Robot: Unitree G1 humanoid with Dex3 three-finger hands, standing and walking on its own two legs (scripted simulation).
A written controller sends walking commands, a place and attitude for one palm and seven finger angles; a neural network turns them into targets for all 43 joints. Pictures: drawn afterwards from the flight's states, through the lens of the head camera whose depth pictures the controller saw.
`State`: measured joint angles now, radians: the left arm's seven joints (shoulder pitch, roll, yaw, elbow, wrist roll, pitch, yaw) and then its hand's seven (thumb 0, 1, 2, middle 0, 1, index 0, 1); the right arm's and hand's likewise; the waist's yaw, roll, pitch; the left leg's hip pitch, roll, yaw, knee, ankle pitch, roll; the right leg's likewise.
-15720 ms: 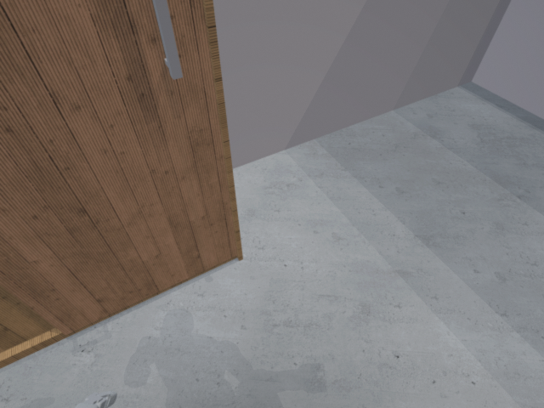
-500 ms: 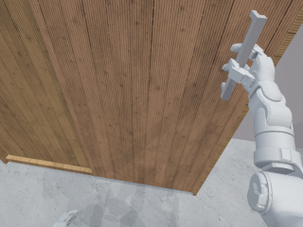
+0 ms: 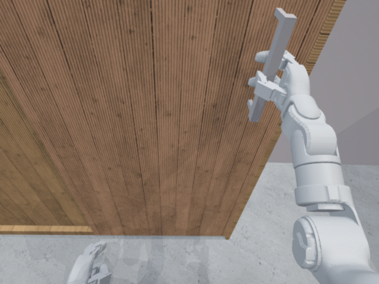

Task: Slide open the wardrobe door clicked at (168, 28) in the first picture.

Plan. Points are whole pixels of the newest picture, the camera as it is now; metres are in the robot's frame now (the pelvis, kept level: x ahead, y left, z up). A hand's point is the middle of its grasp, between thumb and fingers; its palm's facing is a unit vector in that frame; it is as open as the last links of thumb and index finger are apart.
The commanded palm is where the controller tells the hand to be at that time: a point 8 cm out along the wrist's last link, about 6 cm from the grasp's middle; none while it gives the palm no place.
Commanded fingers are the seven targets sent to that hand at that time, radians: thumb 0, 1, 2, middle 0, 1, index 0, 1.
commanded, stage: tug the door sideways, standing still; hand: right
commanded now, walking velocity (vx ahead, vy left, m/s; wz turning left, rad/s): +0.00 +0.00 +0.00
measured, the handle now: (265, 70) +0.49 -0.12 +0.25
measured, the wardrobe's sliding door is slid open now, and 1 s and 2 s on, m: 0.00 0.02 0.13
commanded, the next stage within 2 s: step sideways, sliding the door along in 0.44 s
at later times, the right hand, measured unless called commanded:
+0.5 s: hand (252, 86) +0.43 -0.08 +0.24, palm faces +0.01 +1.00 -0.05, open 5.9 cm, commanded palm +0.40 -0.08 +0.24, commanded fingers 0.00 -0.90 -0.90 0.45 1.40 0.45 1.40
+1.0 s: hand (245, 86) +0.44 -0.07 +0.23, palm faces +0.09 +0.99 -0.06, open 6.0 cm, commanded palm +0.42 -0.08 +0.24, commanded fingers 0.00 -0.90 -0.90 0.45 1.40 0.45 1.40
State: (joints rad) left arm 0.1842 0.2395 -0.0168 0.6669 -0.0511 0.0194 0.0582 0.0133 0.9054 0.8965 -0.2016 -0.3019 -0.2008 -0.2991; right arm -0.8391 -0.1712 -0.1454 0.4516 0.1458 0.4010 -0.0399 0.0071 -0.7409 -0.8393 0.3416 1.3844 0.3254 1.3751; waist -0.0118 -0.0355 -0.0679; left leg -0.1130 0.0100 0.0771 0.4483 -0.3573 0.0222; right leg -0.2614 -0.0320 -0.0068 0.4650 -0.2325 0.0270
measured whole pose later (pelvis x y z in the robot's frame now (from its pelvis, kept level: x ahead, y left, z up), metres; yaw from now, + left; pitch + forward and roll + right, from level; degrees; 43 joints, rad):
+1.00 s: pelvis -0.02 +0.04 -0.01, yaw -1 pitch -2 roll -1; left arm 0.24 0.23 0.01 0.76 -0.04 -0.01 0.09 0.02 0.91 0.90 -0.20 -0.30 -0.20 -0.30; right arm -0.93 -0.20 -0.10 0.55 0.10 -0.10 -0.10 -0.02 -0.74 -0.85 0.45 1.40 0.25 1.39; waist -0.02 -0.01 0.19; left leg -0.17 -0.02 0.10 0.57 -0.37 0.09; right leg -0.47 -0.03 -0.06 1.06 -0.45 0.02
